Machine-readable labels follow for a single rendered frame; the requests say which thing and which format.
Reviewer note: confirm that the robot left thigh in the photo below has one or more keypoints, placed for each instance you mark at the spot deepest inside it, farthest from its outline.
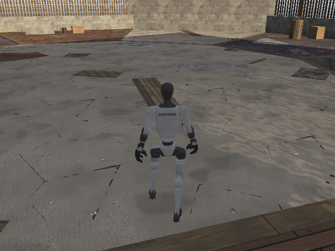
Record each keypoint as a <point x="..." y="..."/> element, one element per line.
<point x="155" y="153"/>

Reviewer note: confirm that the left robot forearm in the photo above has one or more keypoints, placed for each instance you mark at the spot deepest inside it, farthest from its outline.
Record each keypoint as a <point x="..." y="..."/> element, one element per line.
<point x="142" y="140"/>

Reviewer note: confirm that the right robot upper arm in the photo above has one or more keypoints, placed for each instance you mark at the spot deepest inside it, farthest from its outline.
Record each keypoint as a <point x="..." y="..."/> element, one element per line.
<point x="186" y="118"/>

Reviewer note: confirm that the left robot hand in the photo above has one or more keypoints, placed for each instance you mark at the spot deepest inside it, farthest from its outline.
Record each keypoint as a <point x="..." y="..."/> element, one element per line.
<point x="137" y="155"/>

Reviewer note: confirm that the humanoid robot torso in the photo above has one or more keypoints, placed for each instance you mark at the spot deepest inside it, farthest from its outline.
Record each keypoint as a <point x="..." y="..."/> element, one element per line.
<point x="167" y="120"/>

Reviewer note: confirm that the right robot hand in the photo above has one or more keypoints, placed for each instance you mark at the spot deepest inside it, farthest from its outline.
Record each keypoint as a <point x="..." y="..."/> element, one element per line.
<point x="190" y="146"/>

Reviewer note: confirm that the left robot upper arm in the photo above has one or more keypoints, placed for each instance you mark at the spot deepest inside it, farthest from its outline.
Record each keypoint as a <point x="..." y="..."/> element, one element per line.
<point x="148" y="119"/>

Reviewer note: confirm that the right robot forearm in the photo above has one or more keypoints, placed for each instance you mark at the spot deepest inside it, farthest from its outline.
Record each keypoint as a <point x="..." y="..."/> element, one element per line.
<point x="192" y="137"/>

